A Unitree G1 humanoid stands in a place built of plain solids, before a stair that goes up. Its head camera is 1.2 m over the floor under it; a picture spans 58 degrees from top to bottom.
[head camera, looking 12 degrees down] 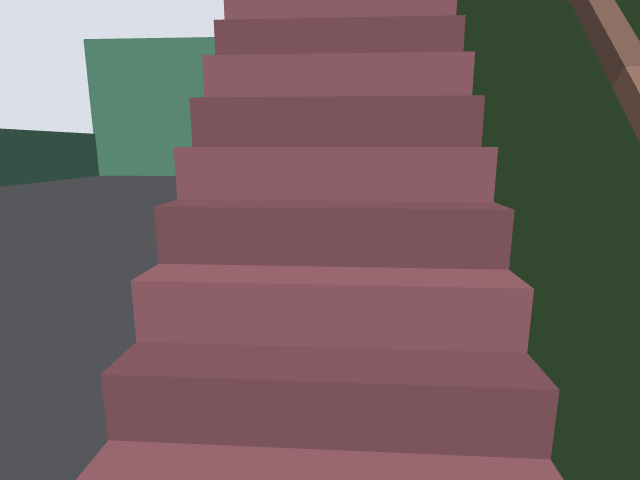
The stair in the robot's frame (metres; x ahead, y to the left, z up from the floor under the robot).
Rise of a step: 0.20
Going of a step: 0.20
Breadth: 1.20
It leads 4 degrees to the right of straight ahead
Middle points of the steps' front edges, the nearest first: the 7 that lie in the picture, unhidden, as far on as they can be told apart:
1.03 -0.01 0.60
1.23 -0.02 0.80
1.43 -0.03 1.00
1.63 -0.04 1.21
1.83 -0.06 1.41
2.03 -0.07 1.61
2.23 -0.08 1.81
